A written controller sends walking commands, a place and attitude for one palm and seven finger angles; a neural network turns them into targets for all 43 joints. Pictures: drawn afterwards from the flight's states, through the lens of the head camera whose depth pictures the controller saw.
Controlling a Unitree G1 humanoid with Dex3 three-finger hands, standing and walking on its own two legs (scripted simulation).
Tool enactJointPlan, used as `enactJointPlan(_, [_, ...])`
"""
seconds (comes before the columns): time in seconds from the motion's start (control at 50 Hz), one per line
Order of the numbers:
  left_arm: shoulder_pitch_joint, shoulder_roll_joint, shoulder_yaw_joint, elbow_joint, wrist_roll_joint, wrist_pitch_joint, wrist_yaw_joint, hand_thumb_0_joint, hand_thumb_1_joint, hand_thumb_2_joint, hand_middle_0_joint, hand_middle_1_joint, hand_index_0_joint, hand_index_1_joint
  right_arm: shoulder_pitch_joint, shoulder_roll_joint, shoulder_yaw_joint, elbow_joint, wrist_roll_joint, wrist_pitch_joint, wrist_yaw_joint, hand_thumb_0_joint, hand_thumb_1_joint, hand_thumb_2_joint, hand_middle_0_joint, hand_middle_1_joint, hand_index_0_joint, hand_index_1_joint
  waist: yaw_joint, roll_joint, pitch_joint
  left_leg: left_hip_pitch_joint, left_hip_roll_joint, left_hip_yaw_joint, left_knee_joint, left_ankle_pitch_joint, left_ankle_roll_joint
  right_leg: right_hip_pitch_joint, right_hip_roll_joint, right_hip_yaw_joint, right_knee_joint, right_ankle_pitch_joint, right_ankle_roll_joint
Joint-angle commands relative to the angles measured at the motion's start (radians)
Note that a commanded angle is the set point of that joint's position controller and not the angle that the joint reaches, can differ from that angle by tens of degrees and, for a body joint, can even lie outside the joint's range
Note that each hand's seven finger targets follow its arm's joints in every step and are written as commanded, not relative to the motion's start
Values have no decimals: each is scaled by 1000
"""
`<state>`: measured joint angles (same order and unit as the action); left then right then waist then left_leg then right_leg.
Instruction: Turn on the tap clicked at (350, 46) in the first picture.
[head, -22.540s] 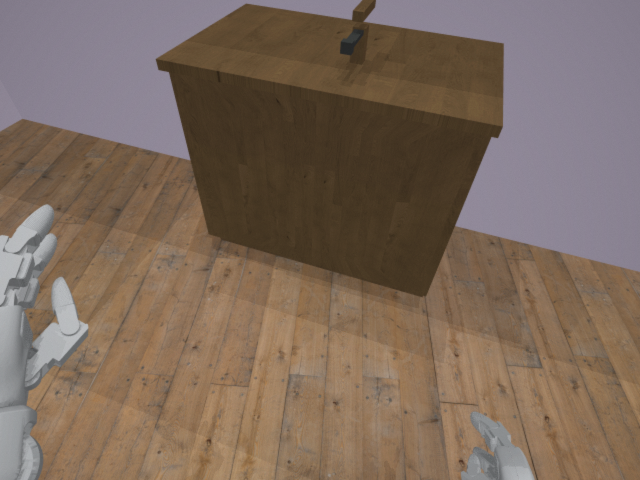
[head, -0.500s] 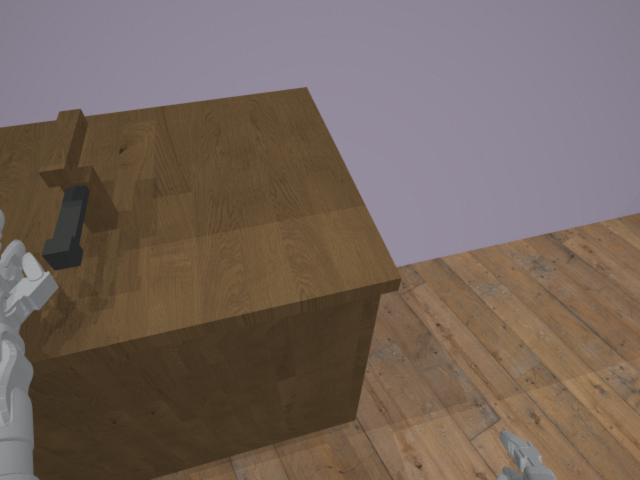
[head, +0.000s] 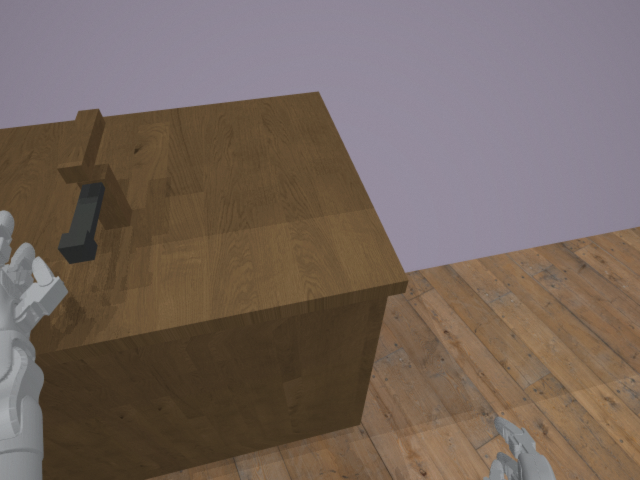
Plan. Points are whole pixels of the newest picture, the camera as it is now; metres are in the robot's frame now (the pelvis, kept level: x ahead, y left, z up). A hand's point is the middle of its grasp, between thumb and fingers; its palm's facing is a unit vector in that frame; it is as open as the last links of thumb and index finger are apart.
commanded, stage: push the lever round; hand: left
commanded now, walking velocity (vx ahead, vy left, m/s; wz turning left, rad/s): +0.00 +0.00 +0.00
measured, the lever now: (78, 246) +0.33 +0.32 +0.13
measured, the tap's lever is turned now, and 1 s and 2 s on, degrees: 0 17 30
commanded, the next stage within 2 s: none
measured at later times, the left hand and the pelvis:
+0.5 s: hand (81, 286) +0.29 +0.30 +0.12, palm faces +0.53 -0.84 -0.08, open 7.8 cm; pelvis +0.00 +0.00 +0.00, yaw +0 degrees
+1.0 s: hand (123, 275) +0.30 +0.26 +0.12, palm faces +0.60 -0.80 -0.05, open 7.7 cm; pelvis -0.01 -0.01 +0.00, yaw +0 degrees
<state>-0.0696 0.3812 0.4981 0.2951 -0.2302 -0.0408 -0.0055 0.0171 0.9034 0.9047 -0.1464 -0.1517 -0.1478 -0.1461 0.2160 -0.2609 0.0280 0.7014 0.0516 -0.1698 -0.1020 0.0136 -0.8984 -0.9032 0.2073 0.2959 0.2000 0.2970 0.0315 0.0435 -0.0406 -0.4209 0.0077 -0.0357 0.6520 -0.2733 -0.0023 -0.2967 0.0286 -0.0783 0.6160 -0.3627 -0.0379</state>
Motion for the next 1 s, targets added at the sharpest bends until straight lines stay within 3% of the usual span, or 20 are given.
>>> enactJointPlan(0.0, [-239, 276, 51, -248, 5, -70, 15, 0, 900, 900, -150, -150, -150, -150, -64, -136, -57, -144, 1, -52, -9, 0, -900, -900, 200, 300, 200, 300, -14, 50, -202, 190, -24, -12, -80, 157, 34, -37, -6, 46, -110, 235, 20])
enactJointPlan(0.04, [-226, 302, 82, -233, 11, -68, 33, 0, 900, 900, -150, -150, -150, -150, -66, -136, -55, -138, -1, -45, -9, 0, -900, -900, 200, 300, 200, 300, -12, 22, -185, 169, -24, -11, -81, 150, 36, -31, -5, 45, -112, 232, 22])
enactJointPlan(0.14, [-202, 286, 73, -294, 22, -77, 58, 0, 900, 900, -150, -150, -150, -150, -79, -126, -55, -149, -4, -40, 0, 0, -900, -900, 200, 300, 200, 300, 0, 58, -199, 182, -22, -7, -81, 183, 33, -9, -6, 44, -103, 262, 19])
enactJointPlan(0.16, [-188, 243, 40, -300, 19, -75, 59, 0, 900, 900, -150, -150, -150, -150, -78, -125, -55, -156, -5, -41, 3, 0, -900, -900, 200, 300, 200, 300, -5, 58, -206, 186, -23, -6, -82, 185, 32, -13, -7, 41, -100, 265, 20])
enactJointPlan(0.2, [-176, 229, 31, -306, 14, -70, 61, 0, 900, 900, -150, -150, -150, -150, -78, -126, -57, -157, -5, -42, 5, 0, -900, -900, 200, 300, 200, 300, -6, 36, -191, 186, -21, -6, -82, 189, 33, -16, -4, 40, -103, 271, 20])
enactJointPlan(0.24, [-130, 257, 69, -291, 13, -62, 67, 0, 900, 900, -150, -150, -150, -150, -82, -128, -57, -151, -3, -36, 4, 0, -900, -900, 200, 300, 200, 300, 4, 24, -175, 164, -22, -3, -82, 185, 33, -3, -6, 41, -107, 276, 21])
enactJointPlan(0.26, [-147, 229, 40, -296, 9, -57, 65, 0, 900, 900, -150, -150, -150, -150, -85, -127, -54, -158, -2, -35, 4, 0, -900, -900, 200, 300, 200, 300, -3, 23, -169, 159, -24, -1, -86, 171, 34, -10, -9, 44, -110, 266, 23])
enactJointPlan(0.32, [-200, 235, 34, -314, 8, -61, 70, 0, 900, 900, -150, -150, -150, -150, -90, -128, -55, -151, -2, -39, -1, 0, -900, -900, 200, 300, 200, 300, -13, 19, -156, 163, -23, 0, -87, 145, 35, -26, -8, 50, -119, 235, 24])
enactJointPlan(0.36, [-206, 214, 9, -351, 22, -74, 79, 0, 900, 900, -150, -150, -150, -150, -93, -123, -54, -151, -4, -41, 1, 0, -900, -900, 200, 300, 200, 300, -14, 64, -183, 186, -22, -2, -87, 156, 32, -26, -8, 47, -109, 235, 20])
enactJointPlan(0.5, [-246, 179, -26, -318, 18, -64, 99, 0, 900, 900, -150, -150, -150, -150, -107, -124, -52, -142, -1, -46, -4, 0, -900, -900, 200, 300, 200, 300, -22, 2, -156, 166, -24, -5, -95, 89, 34, -45, -10, 51, -127, 172, 25])
enactJointPlan(0.54, [-262, 170, -37, -340, 33, -63, 123, 0, 900, 900, -150, -150, -150, -150, -116, -119, -49, -141, -2, -46, -5, 0, -900, -900, 200, 300, 200, 300, -19, 46, -158, 176, -25, -5, -94, 85, 33, -50, -11, 53, -127, 163, 22])
enactJointPlan(0.58, [-297, 114, -97, -340, 44, -58, 145, 0, 900, 900, -150, -150, -150, -150, -117, -119, -47, -143, -6, -47, -2, 0, -900, -900, 200, 300, 200, 300, -34, 19, -159, 179, -24, -12, -95, 74, 33, -64, -11, 48, -122, 153, 24])
enactJointPlan(0.64, [-297, 129, -81, -353, 63, -59, 183, 0, 900, 900, -150, -150, -150, -150, -122, -118, -49, -137, -12, -45, 0, 0, -900, -900, 200, 300, 200, 300, -24, 31, -174, 185, -25, -12, -93, 78, 32, -53, -11, 49, -121, 155, 21])
enactJointPlan(0.68, [-326, 98, -117, -349, 66, -54, 200, 0, 900, 900, -150, -150, -150, -150, -124, -118, -46, -141, -12, -41, 3, 0, -900, -900, 200, 300, 200, 300, -35, 7, -175, 177, -26, -13, -93, 63, 31, -57, -13, 48, -120, 143, 23])
enactJointPlan(0.76, [-321, 100, -108, -336, 79, -43, 239, 0, 900, 900, -150, -150, -150, -150, -133, -115, -44, -143, -15, -26, 5, 0, -900, -900, 200, 300, 200, 300, -26, -2, -171, 162, -27, -8, -91, 65, 31, -41, -17, 54, -125, 146, 24])
enactJointPlan(0.82, [-345, 67, -141, -364, 88, -40, 266, 0, 900, 900, -150, -150, -150, -150, -146, -110, -43, -148, -19, -20, 8, 0, -900, -900, 200, 300, 200, 300, -29, 8, -184, 178, -28, -4, -84, 83, 31, -41, -17, 53, -122, 162, 23])
enactJointPlan(0.84, [-337, 89, -116, -359, 97, -38, 281, 0, 900, 900, -150, -150, -150, -150, -145, -109, -43, -143, -20, -14, 9, 0, -900, -900, 200, 300, 200, 300, -20, 31, -183, 176, -27, -7, -89, 83, 28, -37, -16, 54, -120, 158, 19])
enactJointPlan(0.86, [-351, 44, -160, -370, 100, -36, 288, 0, 900, 900, -150, -150, -150, -150, -147, -106, -41, -149, -20, -13, 12, 0, -900, -900, 200, 300, 200, 300, -31, 26, -180, 179, -27, -7, -88, 81, 28, -43, -18, 51, -118, 159, 21])
enactJointPlan(0.94, [-331, 57, -136, -353, 113, -27, 331, 0, 900, 900, -150, -150, -150, -150, -150, -108, -45, -142, -25, 0, 15, 0, -900, -900, 200, 300, 200, 300, -20, -10, -177, 170, -25, -7, -87, 89, 27, -34, -15, 51, -121, 166, 21])
enactJointPlan(0.98, [-359, 18, -179, -381, 121, -24, 347, 0, 900, 900, -150, -150, -150, -150, -157, -105, -45, -153, -27, 6, 19, 0, -900, -900, 200, 300, 200, 300, -24, -2, -197, 181, -26, -4, -82, 106, 28, -27, -18, 51, -115, 185, 20])
